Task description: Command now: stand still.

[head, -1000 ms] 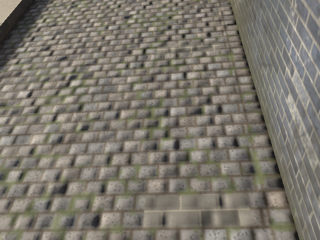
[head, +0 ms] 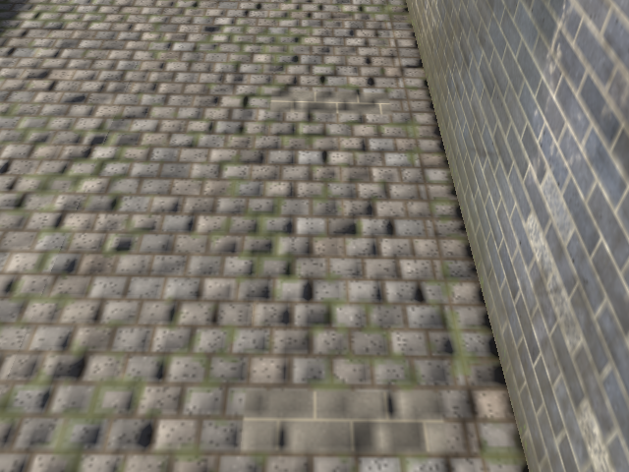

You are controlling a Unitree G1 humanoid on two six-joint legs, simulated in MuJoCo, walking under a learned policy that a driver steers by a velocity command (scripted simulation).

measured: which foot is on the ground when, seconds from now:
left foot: down 0.00-0.68, up 0.70-1.00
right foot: down 0.00-1.00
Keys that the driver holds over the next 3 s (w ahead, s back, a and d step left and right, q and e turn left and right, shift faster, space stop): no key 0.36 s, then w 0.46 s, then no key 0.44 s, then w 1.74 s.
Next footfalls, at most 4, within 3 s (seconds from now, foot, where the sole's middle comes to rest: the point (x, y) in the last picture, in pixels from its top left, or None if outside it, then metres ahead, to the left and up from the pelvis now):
1.06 left None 0.26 0.05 -0.99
1.62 right None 0.48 -0.28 -1.19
2.14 left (354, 466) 0.76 -0.15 -1.19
2.52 right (401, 370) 1.08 -0.33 -1.19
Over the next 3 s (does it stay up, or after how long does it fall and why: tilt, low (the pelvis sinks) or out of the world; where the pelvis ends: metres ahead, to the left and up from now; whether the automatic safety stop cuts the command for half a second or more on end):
stays up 1.15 -0.18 -0.42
